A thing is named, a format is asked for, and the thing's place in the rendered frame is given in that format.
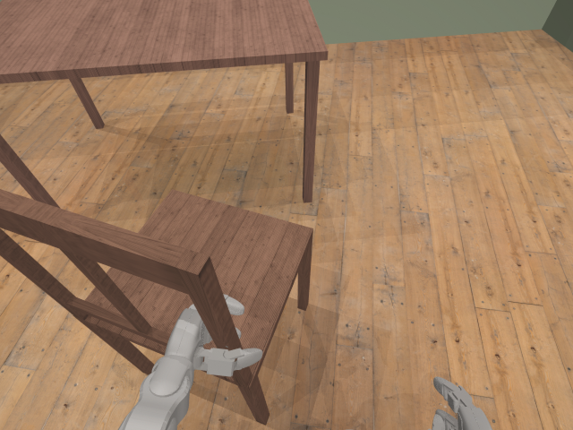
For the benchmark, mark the table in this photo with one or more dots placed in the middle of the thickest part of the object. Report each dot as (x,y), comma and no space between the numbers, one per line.
(44,40)

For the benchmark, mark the chair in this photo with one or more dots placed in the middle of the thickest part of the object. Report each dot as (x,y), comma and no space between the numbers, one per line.
(191,250)

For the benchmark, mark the left robot forearm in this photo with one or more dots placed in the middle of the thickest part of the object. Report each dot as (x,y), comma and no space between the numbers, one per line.
(164,396)

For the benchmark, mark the robot left hand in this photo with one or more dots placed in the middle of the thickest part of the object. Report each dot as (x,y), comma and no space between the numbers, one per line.
(190,332)

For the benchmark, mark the robot right hand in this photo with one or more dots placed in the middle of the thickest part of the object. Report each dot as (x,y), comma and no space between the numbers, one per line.
(469,416)

